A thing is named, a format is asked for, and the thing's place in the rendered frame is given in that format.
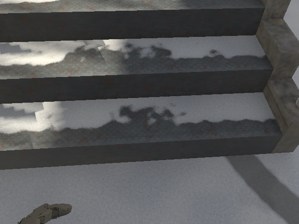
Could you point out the left robot hand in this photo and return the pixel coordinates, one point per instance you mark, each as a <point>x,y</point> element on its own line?
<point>46,212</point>

